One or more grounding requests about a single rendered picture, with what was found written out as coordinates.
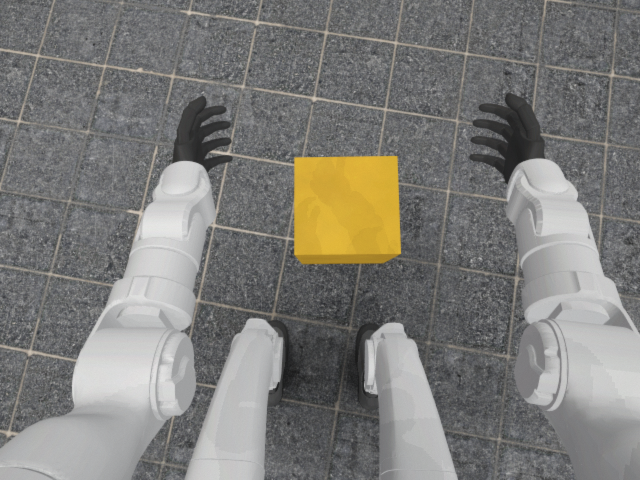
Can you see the right robot upper arm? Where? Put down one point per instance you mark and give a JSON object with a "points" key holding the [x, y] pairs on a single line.
{"points": [[586, 379]]}

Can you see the robot left hand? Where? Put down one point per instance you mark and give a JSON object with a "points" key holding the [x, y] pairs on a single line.
{"points": [[188, 145]]}

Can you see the robot right hand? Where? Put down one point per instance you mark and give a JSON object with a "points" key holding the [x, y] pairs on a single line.
{"points": [[523, 137]]}

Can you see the robot left forearm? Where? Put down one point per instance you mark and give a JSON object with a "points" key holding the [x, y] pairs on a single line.
{"points": [[157, 287]]}

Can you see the robot right forearm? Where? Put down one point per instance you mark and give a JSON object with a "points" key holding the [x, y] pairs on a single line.
{"points": [[558, 255]]}

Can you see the carton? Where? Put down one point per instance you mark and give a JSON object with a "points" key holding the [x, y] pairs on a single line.
{"points": [[346, 210]]}

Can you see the left robot thigh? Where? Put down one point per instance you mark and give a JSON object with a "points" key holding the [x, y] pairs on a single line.
{"points": [[231, 443]]}

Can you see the left robot upper arm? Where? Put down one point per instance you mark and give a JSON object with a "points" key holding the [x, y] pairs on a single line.
{"points": [[128, 382]]}

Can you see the robot right foot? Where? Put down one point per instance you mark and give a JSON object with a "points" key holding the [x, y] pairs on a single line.
{"points": [[367, 400]]}

